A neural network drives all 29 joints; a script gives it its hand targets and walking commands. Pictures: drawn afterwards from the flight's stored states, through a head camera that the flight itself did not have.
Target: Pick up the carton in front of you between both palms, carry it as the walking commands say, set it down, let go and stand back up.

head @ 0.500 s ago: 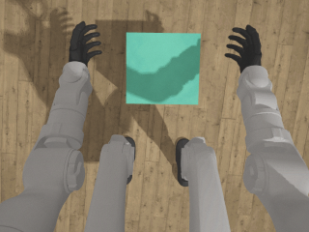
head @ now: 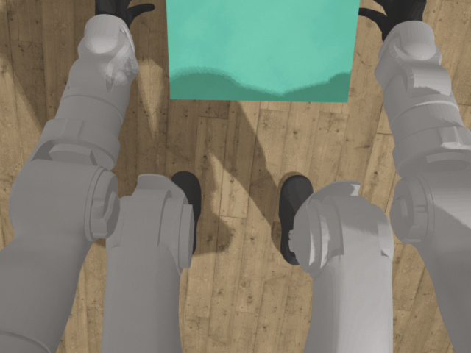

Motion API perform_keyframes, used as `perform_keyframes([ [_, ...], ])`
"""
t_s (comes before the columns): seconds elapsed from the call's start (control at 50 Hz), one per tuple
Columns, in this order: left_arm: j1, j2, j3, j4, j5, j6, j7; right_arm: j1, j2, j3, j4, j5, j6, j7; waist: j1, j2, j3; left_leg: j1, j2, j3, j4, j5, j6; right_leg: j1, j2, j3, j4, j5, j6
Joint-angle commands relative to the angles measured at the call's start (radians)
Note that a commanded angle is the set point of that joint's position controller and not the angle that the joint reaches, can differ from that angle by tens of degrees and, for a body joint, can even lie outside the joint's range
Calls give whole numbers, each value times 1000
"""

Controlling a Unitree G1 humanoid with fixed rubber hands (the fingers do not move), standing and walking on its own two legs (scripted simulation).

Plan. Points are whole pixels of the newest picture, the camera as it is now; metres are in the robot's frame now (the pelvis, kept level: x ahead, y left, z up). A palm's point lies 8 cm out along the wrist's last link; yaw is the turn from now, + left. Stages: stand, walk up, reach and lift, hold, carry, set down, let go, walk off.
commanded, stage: reach and lift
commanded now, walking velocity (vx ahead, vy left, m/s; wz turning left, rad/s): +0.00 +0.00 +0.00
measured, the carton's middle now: (255, 32) +0.52 -0.01 -0.25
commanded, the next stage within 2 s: none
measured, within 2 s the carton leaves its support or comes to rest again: leaves its support in 0.76 s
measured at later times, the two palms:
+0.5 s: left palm (137, 6) +0.53 +0.14 -0.18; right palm (377, 16) +0.52 -0.16 -0.18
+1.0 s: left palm out of the picture +0.52 +0.14 -0.10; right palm out of the picture +0.52 -0.16 -0.10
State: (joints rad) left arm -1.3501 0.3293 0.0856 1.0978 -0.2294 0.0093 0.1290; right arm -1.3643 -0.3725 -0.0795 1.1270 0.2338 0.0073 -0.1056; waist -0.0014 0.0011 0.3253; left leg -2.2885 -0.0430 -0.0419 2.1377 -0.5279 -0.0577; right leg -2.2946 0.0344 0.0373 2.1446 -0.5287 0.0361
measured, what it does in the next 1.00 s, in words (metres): stands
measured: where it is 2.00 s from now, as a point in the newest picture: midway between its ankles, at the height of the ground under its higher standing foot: (238, 232)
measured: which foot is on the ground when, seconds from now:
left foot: down 0.00-1.00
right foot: down 0.00-1.00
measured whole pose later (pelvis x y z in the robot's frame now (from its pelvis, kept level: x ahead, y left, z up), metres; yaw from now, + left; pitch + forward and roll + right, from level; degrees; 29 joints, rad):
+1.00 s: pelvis +0.01 +0.00 +0.00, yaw +0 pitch +38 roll +0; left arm -1.17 0.16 0.21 0.84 -0.11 0.19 0.18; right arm -1.17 -0.20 -0.18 0.87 0.13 0.19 -0.15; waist -0.01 0.01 0.10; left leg -2.26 -0.10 -0.07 2.15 -0.56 -0.08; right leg -2.26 0.09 0.07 2.15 -0.56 0.08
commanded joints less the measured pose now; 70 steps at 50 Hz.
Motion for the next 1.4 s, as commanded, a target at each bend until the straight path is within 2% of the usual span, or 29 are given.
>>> perform_keyframes([
  [0.0,-274,128,-16,-135,-21,-30,7,-263,-149,-5,-119,18,-32,-11,-25,15,-1280,594,18,81,-120,274,0,620,-16,-61,-144,283,2],
  [0.06,-235,97,-54,-114,-51,-28,-1,-216,-117,15,-117,26,-35,-15,-39,15,-1305,626,9,78,-101,334,3,638,-12,-67,-128,342,8],
  [0.14,-158,88,-32,-61,-32,-27,3,-164,-81,25,-95,27,-31,-11,-10,-3,-1250,582,4,82,-108,319,4,619,-10,-66,-128,327,12],
  [0.24,-162,88,-2,-59,-1,-36,5,-168,-67,13,-91,9,-34,-8,-1,-17,-1186,527,6,80,-119,277,8,573,-6,-63,-140,290,11],
  [0.3,-184,81,-9,-67,-7,-40,8,-186,-68,9,-95,6,-36,-12,-7,-9,-1187,539,6,78,-123,264,8,561,-3,-65,-146,271,7],
  [0.42,-276,-28,-97,-77,-52,-42,9,-261,22,68,-94,35,-41,-16,-24,6,-1187,569,-9,75,-137,231,11,562,6,-62,-164,235,2],
  [0.48,-283,-54,-79,-45,-28,-43,21,-274,35,52,-66,5,-44,-26,-32,13,-1173,581,-20,71,-146,214,10,562,13,-64,-173,215,1],
  [0.5,-304,-113,-92,-60,-25,-44,14,-297,87,66,-73,-1,-45,-19,-30,14,-1160,583,-27,72,-150,207,13,562,18,-66,-177,206,-3],
  [0.54,-408,-308,-151,-69,-25,-49,-20,-398,306,140,-76,9,-48,15,-25,6,-1164,564,-44,76,-145,223,20,562,33,-66,-171,223,-9],
  [0.58,-530,-560,-199,-85,-10,-38,-77,-523,571,198,-87,0,-37,72,-22,5,-1161,537,-61,81,-135,218,25,554,49,-66,-159,228,-13],
  [0.62,-592,-757,-199,-86,29,-11,-138,-589,767,203,-101,-31,-10,132,-24,10,-1127,506,-77,92,-124,194,28,536,68,-70,-146,211,-14],
  [0.7,-617,-948,-186,-148,58,30,-206,-612,951,191,-171,-57,30,200,-24,9,-1169,515,-97,120,-99,252,31,549,92,-95,-119,271,-16],
  [0.78,-641,-1079,-249,-287,22,54,-212,-616,1088,255,-305,-10,56,216,-26,4,-1431,644,-110,133,-84,390,29,671,100,-119,-100,411,-8],
  [0.86,-620,-1185,-320,-462,-4,97,-201,-594,1185,328,-488,20,103,205,-31,6,-1733,793,-125,147,-99,469,23,812,114,-142,-114,484,0],
  [0.94,-544,-1254,-334,-554,46,165,-207,-518,1260,333,-576,-28,173,215,-23,1,-1763,792,-135,155,-166,363,19,821,129,-150,-180,381,1],
  [0.98,-495,-1287,-306,-520,93,203,-222,-468,1298,302,-533,-75,212,230,-18,0,-1635,724,-136,156,-218,241,19,752,133,-148,-231,267,-2],
  [1.02,-445,-1308,-246,-434,149,237,-240,-407,1324,244,-446,-135,247,246,-14,2,-1462,644,-135,153,-274,122,26,660,133,-146,-287,148,-8],
  [1.08,-400,-1322,-138,-331,235,271,-261,-361,1337,132,-345,-229,281,268,-15,2,-1309,587,-138,146,-348,29,35,605,133,-139,-360,51,-18],
  [1.16,-395,-1329,-65,-294,296,281,-277,-366,1345,61,-316,-293,291,283,-16,2,-1328,622,-141,137,-417,41,38,648,135,-125,-432,58,-23],
  [1.24,-366,-1342,-50,-290,316,286,-283,-349,1367,56,-323,-313,295,285,-12,-3,-1381,686,-144,133,-480,56,37,722,136,-120,-497,74,-17],
  [1.38,-283,-1403,-122,-344,293,305,-296,-261,1429,130,-378,-292,311,292,-11,-8,-1482,831,-146,129,-580,127,31,880,142,-117,-592,145,-6],
])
